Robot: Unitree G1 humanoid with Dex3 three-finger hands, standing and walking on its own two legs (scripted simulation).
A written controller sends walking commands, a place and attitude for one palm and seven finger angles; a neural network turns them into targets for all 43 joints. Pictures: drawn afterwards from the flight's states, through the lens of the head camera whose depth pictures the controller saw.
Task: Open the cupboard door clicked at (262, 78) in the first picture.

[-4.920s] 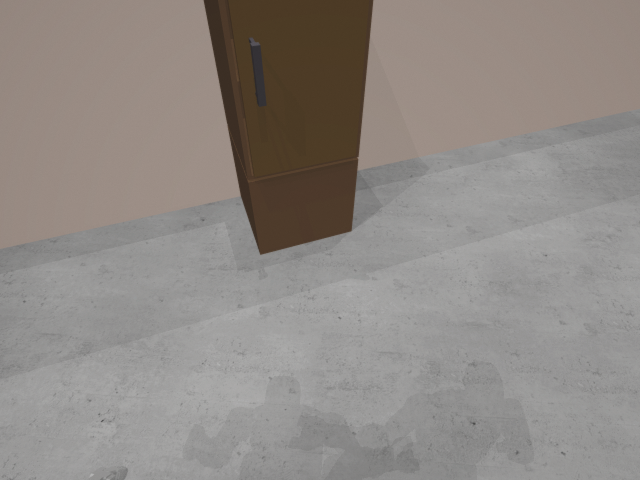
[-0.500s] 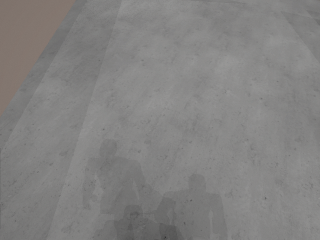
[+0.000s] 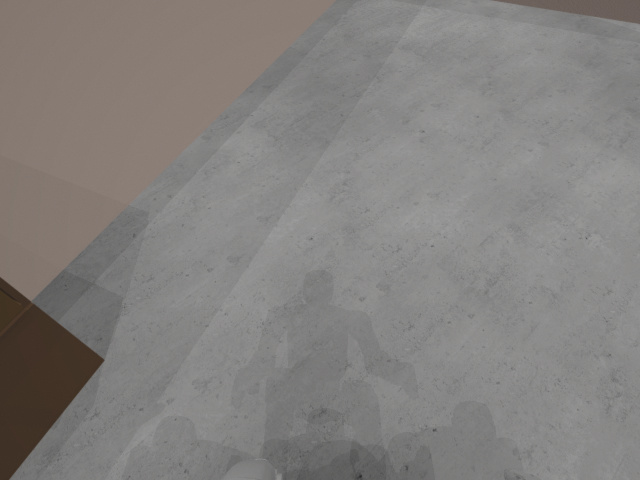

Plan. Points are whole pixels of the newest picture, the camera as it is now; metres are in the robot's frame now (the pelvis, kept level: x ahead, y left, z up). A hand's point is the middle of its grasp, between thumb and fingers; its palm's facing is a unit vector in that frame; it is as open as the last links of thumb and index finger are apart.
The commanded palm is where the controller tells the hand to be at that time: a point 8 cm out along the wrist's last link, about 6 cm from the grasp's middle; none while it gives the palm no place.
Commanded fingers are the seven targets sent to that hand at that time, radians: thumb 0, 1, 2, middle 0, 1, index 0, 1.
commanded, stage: turn to face it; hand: left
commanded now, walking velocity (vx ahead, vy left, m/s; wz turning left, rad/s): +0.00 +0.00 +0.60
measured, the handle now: out of the picture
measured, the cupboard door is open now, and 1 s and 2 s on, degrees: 0 0 0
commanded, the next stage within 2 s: take the last steps up to it in 1.80 s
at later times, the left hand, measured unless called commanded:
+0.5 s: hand out of the picture +0.07 +0.24 -0.15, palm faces +0.29 -0.91 -0.29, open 7.4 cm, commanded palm none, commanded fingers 0.00 0.90 0.90 -0.20 -0.30 -0.20 -0.30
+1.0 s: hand out of the picture -0.11 +0.23 -0.19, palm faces +0.59 -0.76 -0.26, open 7.4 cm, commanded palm none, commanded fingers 0.00 0.90 0.90 -0.20 -0.30 -0.20 -0.30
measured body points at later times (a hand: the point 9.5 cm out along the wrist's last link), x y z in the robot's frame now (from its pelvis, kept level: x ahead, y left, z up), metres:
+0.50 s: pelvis +0.01 +0.00 -0.01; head +0.06 +0.00 +0.44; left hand +0.06 +0.29 -0.13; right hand +0.15 -0.23 -0.16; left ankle -0.01 +0.13 -0.74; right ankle +0.05 -0.12 -0.74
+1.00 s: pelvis -0.01 +0.02 -0.02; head +0.01 +0.07 +0.43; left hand -0.14 +0.27 -0.17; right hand +0.25 -0.12 -0.13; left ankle -0.05 +0.10 -0.74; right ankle +0.05 -0.12 -0.70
